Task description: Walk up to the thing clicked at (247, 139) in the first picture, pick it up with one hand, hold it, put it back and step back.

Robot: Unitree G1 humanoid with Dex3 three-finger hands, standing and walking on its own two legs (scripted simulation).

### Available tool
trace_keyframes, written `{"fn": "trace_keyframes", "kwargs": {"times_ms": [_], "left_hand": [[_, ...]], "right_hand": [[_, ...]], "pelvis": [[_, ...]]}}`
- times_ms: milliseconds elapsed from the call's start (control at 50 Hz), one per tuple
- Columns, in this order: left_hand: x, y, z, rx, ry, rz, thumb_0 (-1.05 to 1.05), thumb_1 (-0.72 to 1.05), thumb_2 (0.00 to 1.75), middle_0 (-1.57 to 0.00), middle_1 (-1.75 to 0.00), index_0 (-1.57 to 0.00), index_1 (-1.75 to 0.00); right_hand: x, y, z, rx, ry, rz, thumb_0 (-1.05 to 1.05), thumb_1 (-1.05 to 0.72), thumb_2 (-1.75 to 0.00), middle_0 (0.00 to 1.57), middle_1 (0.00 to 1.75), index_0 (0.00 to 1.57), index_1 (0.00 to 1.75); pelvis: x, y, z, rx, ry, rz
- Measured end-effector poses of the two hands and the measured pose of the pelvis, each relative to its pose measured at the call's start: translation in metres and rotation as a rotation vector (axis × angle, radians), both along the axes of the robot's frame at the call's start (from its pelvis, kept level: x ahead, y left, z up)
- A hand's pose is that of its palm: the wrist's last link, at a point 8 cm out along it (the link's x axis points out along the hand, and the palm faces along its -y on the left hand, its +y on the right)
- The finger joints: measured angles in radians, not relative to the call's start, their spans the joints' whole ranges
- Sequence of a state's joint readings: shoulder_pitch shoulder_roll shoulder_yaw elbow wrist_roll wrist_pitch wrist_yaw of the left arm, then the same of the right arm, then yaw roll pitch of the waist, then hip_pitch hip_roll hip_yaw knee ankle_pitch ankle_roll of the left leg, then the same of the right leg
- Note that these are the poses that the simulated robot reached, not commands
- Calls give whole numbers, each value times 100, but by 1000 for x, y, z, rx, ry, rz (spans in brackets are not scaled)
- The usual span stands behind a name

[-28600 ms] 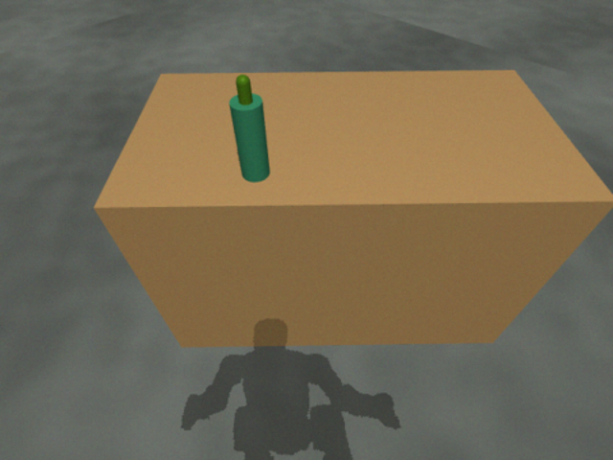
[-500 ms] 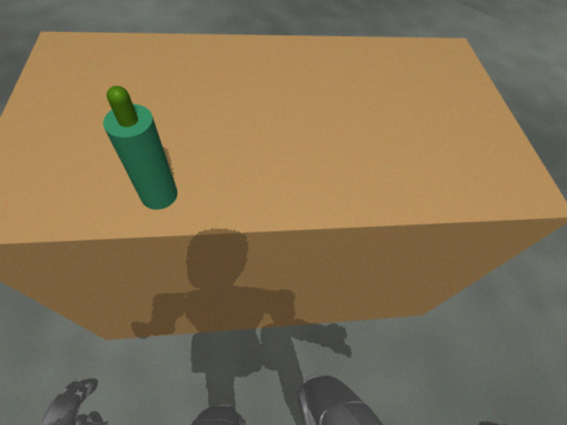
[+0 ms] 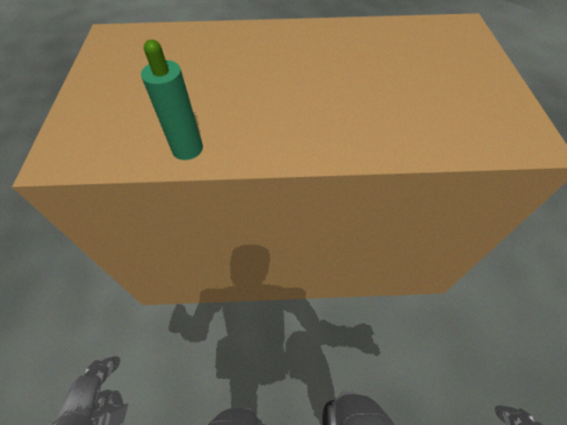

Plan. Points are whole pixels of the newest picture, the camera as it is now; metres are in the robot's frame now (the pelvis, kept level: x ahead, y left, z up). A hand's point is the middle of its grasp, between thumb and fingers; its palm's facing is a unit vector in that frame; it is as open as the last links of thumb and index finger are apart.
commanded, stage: step back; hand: left
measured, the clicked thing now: (171, 103) +0.61 +0.21 +0.06
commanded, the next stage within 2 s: none
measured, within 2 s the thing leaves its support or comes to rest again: neither
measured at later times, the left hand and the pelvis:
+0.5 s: hand out of the picture -0.08 +0.24 -0.15, palm faces -0.09 -0.91 -0.40, open 7.4 cm; pelvis -0.16 -0.03 -0.01, yaw -5 degrees
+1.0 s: hand out of the picture -0.19 +0.22 -0.14, palm faces +0.00 -0.92 -0.38, open 7.4 cm; pelvis -0.32 -0.04 +0.01, yaw +0 degrees
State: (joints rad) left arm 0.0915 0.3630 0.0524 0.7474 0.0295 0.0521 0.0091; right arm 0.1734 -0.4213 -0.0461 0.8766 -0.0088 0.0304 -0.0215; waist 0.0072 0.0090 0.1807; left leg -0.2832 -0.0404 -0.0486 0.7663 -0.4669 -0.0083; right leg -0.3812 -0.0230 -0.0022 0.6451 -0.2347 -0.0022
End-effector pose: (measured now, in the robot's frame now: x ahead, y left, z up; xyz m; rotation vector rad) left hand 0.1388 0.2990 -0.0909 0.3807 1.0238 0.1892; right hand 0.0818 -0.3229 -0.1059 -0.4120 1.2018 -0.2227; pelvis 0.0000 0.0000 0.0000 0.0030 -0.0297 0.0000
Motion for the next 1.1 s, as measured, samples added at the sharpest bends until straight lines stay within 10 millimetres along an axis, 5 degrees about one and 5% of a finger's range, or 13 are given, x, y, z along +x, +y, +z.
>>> {"fn": "trace_keyframes", "kwargs": {"times_ms": [140, 280, 440, 540, 700, 840, 960, 1100], "left_hand": [[-55, 17, -15, -27, 72, 40, 1, 91, 90, -20, -30, -20, -30], [-125, 18, -19, -19, 167, 51, 1, 91, 90, -20, -30, -20, -30], [-190, -5, -24, 14, 209, 16, 1, 91, 90, -20, -30, -20, -30], [-234, -28, -8, 19, 196, 24, 1, 91, 90, -20, -30, -20, -30], [-255, -35, 9, 51, 100, 30, 1, 90, 90, -21, -30, -20, -30], [-275, -22, -8, 20, 10, 38, 1, 91, 90, -21, -30, -20, -30], [-320, -28, -9, -12, 57, 61, 1, 91, 90, -20, -30, -20, -30], [-395, -42, -15, 11, 138, 37, 1, 91, 90, -20, -30, -20, -30]], "right_hand": [[-49, 18, 18, -8, 4, 3, 0, -90, -90, 21, 30, 20, 30], [-73, 12, 33, -26, -65, -11, 0, -90, -90, 21, 30, 21, 30], [-110, -22, 15, -7, -153, -9, 0, -90, -90, 21, 30, 21, 30], [-151, -39, 3, 21, -124, -53, 0, -90, -90, 21, 30, 20, 30], [-232, -41, -6, 31, 8, -32, 0, -91, -90, 20, 30, 20, 30], [-284, -25, -10, 16, 63, 8, 0, -91, -90, 20, 30, 20, 30], [-311, -24, 8, 14, 14, 15, 0, -90, -90, 21, 30, 20, 30], [-322, -45, 9, 11, -103, 33, 0, -90, -90, 21, 30, 21, 30]], "pelvis": [[-40, 8, 6, -20, -18, -6], [-78, 1, 11, -31, -7, -54], [-138, -24, -5, -13, -12, -107], [-171, -38, -1, 5, -19, -92], [-216, -43, 6, 26, 1, -26], [-268, -35, -7, 34, -18, 27], [-305, -40, 4, -10, -13, 12], [-355, -55, -1, -14, 2, -42]]}}
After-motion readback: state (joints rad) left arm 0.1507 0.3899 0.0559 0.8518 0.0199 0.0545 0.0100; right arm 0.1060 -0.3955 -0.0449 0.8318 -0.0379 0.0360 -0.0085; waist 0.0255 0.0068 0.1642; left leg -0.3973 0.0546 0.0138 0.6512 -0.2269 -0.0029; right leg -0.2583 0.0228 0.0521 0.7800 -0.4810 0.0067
